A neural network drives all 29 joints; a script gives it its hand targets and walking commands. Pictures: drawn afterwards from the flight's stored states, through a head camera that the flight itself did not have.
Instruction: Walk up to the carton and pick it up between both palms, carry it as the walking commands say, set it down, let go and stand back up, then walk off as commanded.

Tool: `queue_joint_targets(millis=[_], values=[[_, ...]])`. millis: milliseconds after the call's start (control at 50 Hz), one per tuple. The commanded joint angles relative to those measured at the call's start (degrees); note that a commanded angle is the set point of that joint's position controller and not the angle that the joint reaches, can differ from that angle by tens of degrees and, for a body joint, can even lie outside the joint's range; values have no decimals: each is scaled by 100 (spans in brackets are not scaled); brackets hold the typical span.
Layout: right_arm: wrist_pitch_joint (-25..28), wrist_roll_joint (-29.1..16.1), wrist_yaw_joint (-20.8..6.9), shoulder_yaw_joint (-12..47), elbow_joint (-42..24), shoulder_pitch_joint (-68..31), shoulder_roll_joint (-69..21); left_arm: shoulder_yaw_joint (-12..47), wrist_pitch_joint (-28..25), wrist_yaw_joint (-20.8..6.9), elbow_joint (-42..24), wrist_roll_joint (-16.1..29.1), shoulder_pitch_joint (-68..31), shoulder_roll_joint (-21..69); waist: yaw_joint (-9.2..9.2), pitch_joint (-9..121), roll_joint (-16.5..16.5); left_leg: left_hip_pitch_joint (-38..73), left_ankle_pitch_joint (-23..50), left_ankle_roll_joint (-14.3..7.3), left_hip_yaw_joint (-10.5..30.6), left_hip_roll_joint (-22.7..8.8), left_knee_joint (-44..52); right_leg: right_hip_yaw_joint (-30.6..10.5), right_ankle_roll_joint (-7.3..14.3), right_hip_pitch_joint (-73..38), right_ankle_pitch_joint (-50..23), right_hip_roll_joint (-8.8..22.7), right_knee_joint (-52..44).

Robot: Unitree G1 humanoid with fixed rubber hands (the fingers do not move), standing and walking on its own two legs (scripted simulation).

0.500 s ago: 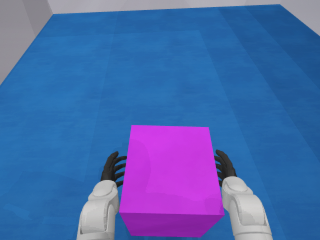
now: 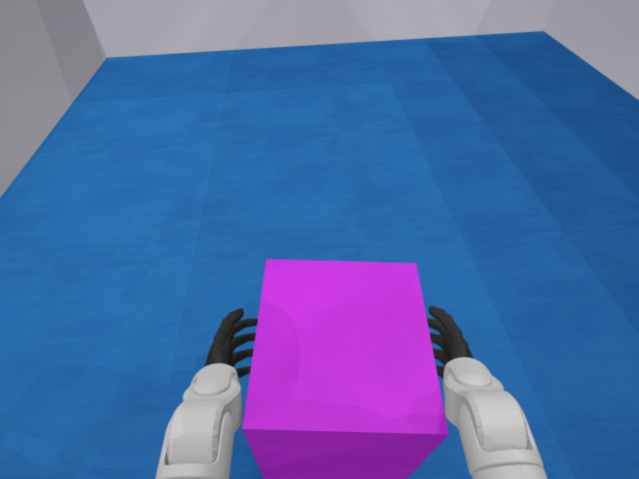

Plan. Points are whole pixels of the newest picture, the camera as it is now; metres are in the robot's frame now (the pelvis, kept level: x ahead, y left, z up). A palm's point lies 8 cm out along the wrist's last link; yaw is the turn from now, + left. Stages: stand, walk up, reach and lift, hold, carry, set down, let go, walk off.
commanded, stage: set down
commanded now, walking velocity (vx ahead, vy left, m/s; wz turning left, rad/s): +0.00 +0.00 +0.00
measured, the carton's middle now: (337, 376) +0.26 -0.01 -0.05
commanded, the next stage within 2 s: none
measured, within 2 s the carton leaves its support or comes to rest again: neither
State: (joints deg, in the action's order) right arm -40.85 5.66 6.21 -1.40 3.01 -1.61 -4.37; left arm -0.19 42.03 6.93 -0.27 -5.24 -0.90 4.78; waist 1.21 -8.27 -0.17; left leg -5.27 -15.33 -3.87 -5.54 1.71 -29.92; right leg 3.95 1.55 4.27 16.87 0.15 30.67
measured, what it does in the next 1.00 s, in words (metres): lowers itself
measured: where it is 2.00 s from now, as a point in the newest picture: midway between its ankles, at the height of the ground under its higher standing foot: outside the picture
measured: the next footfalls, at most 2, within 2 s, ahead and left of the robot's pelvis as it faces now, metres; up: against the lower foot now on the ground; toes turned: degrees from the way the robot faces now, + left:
none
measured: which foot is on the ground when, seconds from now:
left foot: down 0.00-1.00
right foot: down 0.00-1.00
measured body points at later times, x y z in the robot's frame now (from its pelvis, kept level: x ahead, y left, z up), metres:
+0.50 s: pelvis -0.05 +0.00 -0.03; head +0.01 +0.00 +0.42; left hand +0.30 +0.13 -0.04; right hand +0.29 -0.16 -0.05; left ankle +0.03 +0.07 -0.73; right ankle +0.01 -0.10 -0.73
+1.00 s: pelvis -0.07 +0.00 -0.08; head +0.11 -0.01 +0.33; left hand +0.33 +0.12 -0.14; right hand +0.33 -0.17 -0.14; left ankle +0.03 +0.07 -0.73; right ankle +0.01 -0.10 -0.73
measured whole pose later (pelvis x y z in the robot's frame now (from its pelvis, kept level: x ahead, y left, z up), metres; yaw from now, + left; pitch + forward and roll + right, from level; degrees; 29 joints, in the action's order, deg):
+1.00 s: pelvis -0.07 +0.00 -0.08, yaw +0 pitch +16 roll +0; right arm -18.2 16.7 -2.4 -27.0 31.2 -38.9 -7.3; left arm -25.6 18.0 1.1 25.9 -15.1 -35.4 10.8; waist 1.8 -7.0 -1.0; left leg -57.9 -20.2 -4.4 -4.8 0.8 -61.8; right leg 2.8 2.5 56.9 21.9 -1.0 62.7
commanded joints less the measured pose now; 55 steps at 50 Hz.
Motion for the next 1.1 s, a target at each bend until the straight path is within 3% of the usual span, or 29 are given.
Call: queue_joint_targets(millis=[0,60,140,240,320,480,660,940,1000,1080], values=[[443,-660,-606,1723,-523,-2317,-2003,1582,-397,-398,-192,367,-2320,2111,-185,1163,-24,423,1021,36,1341,-79,428,-825,140,630,-947,-252,-294],[651,-671,-750,1708,-91,-2900,-2371,1363,-602,-408,333,200,-2657,2483,-338,1192,36,181,679,9,1331,-68,332,-872,134,782,-660,-279,-186],[946,-580,-897,1694,675,-3720,-3350,1338,-930,-618,1053,129,-3521,3353,-296,1593,18,-69,346,-28,1322,-18,34,-1002,172,1048,-368,-294,-47],[1285,-73,-1125,1258,1683,-4522,-4682,1334,-1353,-1045,1891,-66,-4687,4719,86,2083,17,-406,264,-64,1410,20,-304,-1066,234,1384,-373,-340,203],[1500,235,-1386,853,2464,-5008,-5253,1119,-1603,-1329,2543,-272,-5363,5262,195,2412,17,-587,152,-55,1468,28,-470,-1085,273,1641,-246,-370,337],[1843,454,-1797,273,3336,-5984,-5470,509,-1933,-1505,3228,-611,-6084,5378,-33,2758,44,-1024,-328,-14,1582,17,-777,-1125,238,2485,130,-386,776],[2178,592,-1980,110,3533,-6437,-5391,567,-2247,-1597,3251,-660,-6609,5521,42,3595,-158,-1448,-286,105,1645,123,-1334,-1081,262,3205,-10,-485,1403],[2340,362,-1981,678,3145,-6672,-5604,1105,-2480,-1730,2972,-359,-6960,5580,166,5364,81,-2606,768,171,1373,380,-2602,-938,103,3930,-755,-670,2471],[2299,278,-1984,795,3104,-6734,-5714,1125,-2456,-1752,2924,-376,-7019,5549,62,5620,13,-2948,773,161,1269,448,-2851,-954,69,4075,-771,-704,2674],[2256,240,-1986,805,3165,-6852,-5761,1154,-2410,-1770,2908,-342,-7200,5542,86,5713,-16,-3423,681,169,1211,500,-3129,-943,37,4405,-707,-748,2932]])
